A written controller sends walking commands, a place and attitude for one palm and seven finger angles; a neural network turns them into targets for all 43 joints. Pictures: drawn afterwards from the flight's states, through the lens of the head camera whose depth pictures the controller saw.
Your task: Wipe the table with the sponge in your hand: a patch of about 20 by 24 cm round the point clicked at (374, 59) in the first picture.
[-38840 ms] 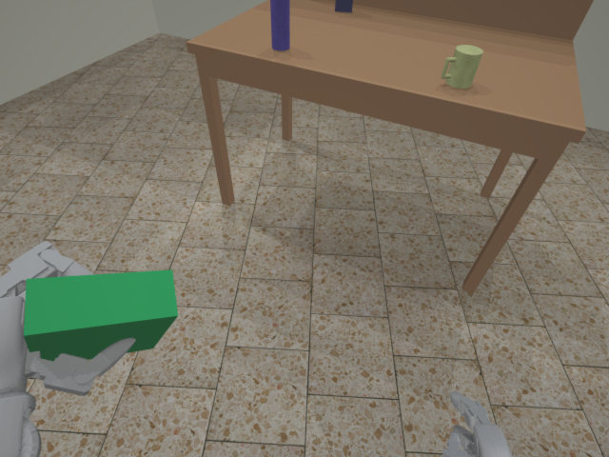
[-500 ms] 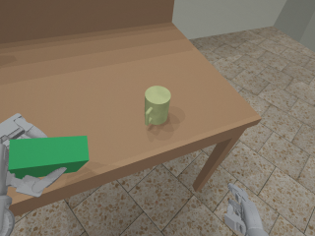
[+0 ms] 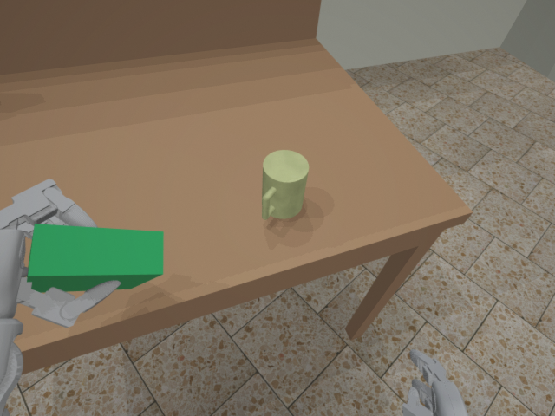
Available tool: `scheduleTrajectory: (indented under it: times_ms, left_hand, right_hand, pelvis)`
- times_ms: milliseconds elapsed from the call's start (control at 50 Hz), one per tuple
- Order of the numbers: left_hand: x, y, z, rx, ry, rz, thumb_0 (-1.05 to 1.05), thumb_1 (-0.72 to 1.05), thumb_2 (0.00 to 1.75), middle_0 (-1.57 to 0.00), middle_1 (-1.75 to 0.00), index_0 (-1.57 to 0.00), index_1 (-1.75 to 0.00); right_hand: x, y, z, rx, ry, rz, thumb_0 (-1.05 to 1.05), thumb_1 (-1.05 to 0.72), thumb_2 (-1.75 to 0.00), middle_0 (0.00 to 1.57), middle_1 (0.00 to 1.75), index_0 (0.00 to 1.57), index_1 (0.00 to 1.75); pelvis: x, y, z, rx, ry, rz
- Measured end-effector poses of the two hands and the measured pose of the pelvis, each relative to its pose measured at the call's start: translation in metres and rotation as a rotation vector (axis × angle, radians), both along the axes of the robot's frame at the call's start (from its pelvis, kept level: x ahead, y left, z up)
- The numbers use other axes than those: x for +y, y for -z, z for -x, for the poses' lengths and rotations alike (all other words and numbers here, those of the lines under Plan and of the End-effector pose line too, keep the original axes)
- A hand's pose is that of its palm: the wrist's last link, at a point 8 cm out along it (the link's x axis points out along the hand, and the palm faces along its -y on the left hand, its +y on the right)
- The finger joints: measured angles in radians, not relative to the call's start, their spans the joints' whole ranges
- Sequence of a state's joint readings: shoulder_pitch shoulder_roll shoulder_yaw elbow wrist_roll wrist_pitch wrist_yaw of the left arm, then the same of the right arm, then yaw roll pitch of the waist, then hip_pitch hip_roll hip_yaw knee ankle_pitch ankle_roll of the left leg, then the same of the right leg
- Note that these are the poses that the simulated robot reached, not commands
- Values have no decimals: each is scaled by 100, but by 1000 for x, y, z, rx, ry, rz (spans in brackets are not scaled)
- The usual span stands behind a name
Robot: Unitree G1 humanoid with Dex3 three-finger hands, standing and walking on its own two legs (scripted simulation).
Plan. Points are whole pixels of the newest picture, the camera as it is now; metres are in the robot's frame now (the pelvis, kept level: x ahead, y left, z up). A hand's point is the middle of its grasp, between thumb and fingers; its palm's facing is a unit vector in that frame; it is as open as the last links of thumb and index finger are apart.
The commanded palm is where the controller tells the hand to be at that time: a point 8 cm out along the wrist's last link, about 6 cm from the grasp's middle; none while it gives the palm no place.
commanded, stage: turn the palm down, sponge in hand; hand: left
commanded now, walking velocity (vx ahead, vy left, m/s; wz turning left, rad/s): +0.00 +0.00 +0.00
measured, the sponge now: (110, 263) +0.25 +0.23 +0.13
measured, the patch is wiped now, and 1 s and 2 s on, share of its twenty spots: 0.00 0.00 0.00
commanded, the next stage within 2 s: none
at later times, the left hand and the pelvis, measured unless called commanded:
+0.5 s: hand (36, 272) +0.21 +0.27 +0.16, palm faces +0.48 -0.58 -0.66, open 9.2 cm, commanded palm +0.17 +0.26 +0.20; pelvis -0.03 -0.04 -0.01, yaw +1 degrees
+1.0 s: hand (88, 281) +0.21 +0.23 +0.14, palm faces +0.20 -0.39 -0.90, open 9.2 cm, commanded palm +0.18 +0.23 +0.22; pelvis +0.00 -0.06 -0.01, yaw -2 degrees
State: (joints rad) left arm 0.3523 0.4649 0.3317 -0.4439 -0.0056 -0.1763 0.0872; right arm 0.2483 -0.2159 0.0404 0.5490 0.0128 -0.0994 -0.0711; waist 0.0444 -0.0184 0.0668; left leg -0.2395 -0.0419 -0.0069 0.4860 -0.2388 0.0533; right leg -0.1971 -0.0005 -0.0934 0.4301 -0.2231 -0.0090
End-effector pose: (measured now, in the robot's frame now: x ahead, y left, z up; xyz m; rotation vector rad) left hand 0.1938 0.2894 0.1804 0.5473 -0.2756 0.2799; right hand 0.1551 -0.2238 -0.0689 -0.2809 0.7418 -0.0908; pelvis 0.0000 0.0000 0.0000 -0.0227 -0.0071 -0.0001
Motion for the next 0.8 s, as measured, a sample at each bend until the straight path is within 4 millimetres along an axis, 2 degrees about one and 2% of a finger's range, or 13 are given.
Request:
scheduleTrajectory:
  times_ms: [60, 120, 180, 240, 280, 320, 420, 500, 540, 600, 700, 740, 800]
  left_hand:
    - [19, -26, -14, -55, -69, -84, -1, -43, 105, -83, -140, -83, -141]
    - [25, -28, -20, -3, -120, 16, 0, -43, 106, -83, -140, -83, -142]
    - [6, -10, -16, 161, -90, 14, 0, -43, 106, -82, -141, -82, -142]
    - [-20, 11, 0, 290, -16, -63, 0, -43, 106, -82, -141, -82, -143]
    - [-31, 17, 13, 296, 21, -92, 0, -43, 106, -82, -141, -82, -142]
    - [-33, 11, 25, 235, 11, -121, 0, -43, 106, -83, -140, -83, -142]
    - [-9, -12, 39, 53, -202, -168, 0, -43, 106, -83, -140, -83, -141]
    - [5, -12, 29, 151, -334, -179, 0, -43, 106, -83, -140, -83, -142]
    - [-2, -6, 20, 253, -320, -206, 0, -43, 106, -83, -141, -83, -142]
    - [-29, 1, 6, 348, -210, -282, 0, -43, 106, -83, -141, -82, -142]
    - [-72, -11, -3, 258, -39, -374, 0, -43, 106, -83, -140, -83, -142]
    - [-74, -22, -1, 197, -58, -395, 0, -43, 106, -83, -140, -83, -142]
    - [-63, -33, 2, 174, -173, -406, 0, -43, 106, -83, -140, -83, -141]
  right_hand:
    - [2, 8, -1, 38, -96, -4, 2, -90, -90, 20, 30, 20, 30]
    - [1, 9, -6, 6, -81, -59, 2, -90, -90, 20, 30, 20, 30]
    - [-2, 5, -12, -47, -53, -101, 2, -90, -90, 20, 30, 20, 30]
    - [-5, 0, -16, -85, -47, -106, 2, -90, -90, 20, 30, 20, 30]
    - [-8, -4, -18, -98, -51, -91, 2, -90, -90, 20, 30, 20, 30]
    - [-10, -5, -18, -99, -62, -72, 2, -90, -90, 20, 30, 20, 30]
    - [-17, 8, -17, -49, -99, -50, 1, -90, -90, 20, 30, 20, 30]
    - [-24, 20, -15, -16, -85, -67, 2, -90, -90, 20, 30, 20, 30]
    - [-27, 22, -16, -25, -66, -82, 2, -90, -90, 20, 30, 20, 30]
    - [-32, 22, -18, -57, -35, -102, 2, -90, -90, 20, 30, 20, 30]
    - [-43, 16, -20, -89, 1, -106, 2, -90, -90, 20, 30, 20, 30]
    - [-50, 16, -20, -82, 12, -103, 2, -90, -90, 20, 30, 20, 30]
    - [-60, 19, -20, -52, 24, -98, 2, -90, -90, 20, 30, 20, 30]
  pelvis:
    - [-2, 2, 2, -2, -2, -8]
    - [-2, 2, 3, -12, 26, -9]
    - [-1, 2, 5, -17, 41, -9]
    - [-4, 4, 10, -14, 47, -14]
    - [-9, 5, 13, -9, 47, -18]
    - [-16, 6, 16, -8, 39, -19]
    - [-30, 9, 23, -16, -4, -10]
    - [-36, 10, 25, -22, -12, -13]
    - [-38, 9, 25, -24, -7, -16]
    - [-41, 10, 22, -23, 6, -23]
    - [-50, 10, 12, -11, 32, -31]
    - [-53, 11, 8, -9, 37, -31]
    - [-56, 11, 3, -12, 38, -29]
